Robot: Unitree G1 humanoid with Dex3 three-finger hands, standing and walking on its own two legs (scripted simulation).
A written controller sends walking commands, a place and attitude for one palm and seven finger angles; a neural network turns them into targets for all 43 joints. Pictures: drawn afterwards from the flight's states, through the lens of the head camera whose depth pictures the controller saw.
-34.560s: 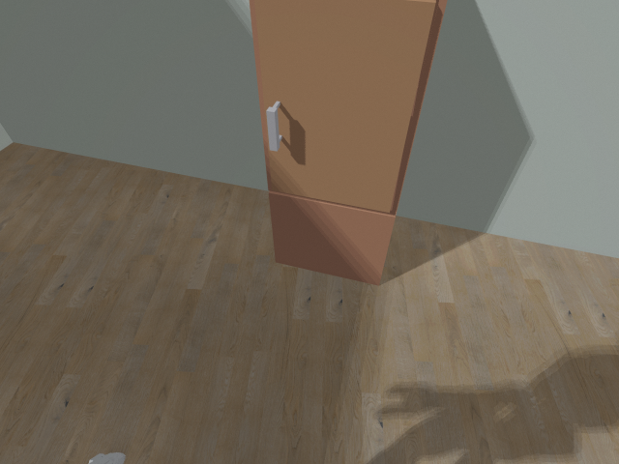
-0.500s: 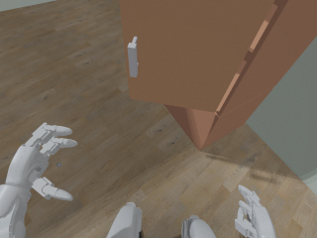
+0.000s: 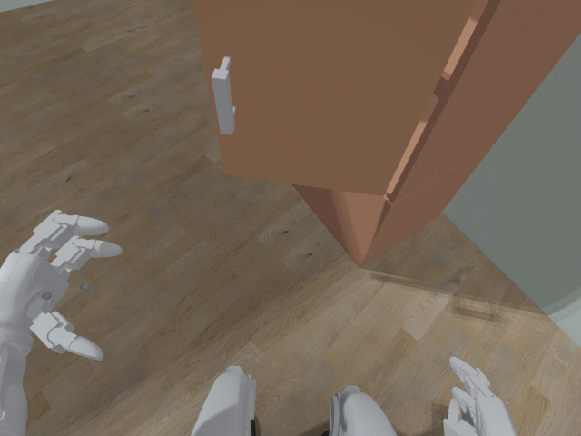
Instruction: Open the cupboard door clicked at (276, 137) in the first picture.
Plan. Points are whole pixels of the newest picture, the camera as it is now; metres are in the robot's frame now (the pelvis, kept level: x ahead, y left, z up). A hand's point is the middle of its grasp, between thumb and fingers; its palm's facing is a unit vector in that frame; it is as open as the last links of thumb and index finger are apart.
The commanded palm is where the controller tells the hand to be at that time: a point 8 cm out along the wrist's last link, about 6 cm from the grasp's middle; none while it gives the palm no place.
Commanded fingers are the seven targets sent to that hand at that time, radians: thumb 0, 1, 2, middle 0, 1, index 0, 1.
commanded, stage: raise the hand with hooked fingers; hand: left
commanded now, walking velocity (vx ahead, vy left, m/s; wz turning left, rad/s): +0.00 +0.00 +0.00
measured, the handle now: (226, 96) +0.65 +0.16 +0.03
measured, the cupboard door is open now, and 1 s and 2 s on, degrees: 49 49 49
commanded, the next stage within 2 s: move the hooked fingers beside the handle in 0.28 s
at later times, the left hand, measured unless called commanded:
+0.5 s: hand (79, 284) +0.28 +0.28 +0.05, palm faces -0.07 -1.00 -0.04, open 14.0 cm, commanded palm +0.28 +0.32 +0.05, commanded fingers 0.00 -0.50 0.30 -0.30 -1.20 -0.30 -1.20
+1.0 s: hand (130, 203) +0.40 +0.26 +0.04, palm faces -0.09 -1.00 -0.02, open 14.0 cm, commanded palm +0.40 +0.30 +0.05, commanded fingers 0.00 -0.50 0.30 -0.30 -1.20 -0.30 -1.20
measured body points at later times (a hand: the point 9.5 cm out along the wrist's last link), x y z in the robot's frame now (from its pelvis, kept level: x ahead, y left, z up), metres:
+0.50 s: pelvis +0.00 +0.00 +0.00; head +0.09 +0.03 +0.44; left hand +0.28 +0.33 +0.05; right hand +0.18 -0.24 -0.08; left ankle +0.05 +0.11 -0.62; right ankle +0.02 -0.12 -0.62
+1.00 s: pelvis +0.00 +0.01 -0.01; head +0.12 +0.03 +0.43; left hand +0.40 +0.31 +0.05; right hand +0.10 -0.26 -0.11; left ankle +0.05 +0.11 -0.62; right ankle +0.02 -0.12 -0.62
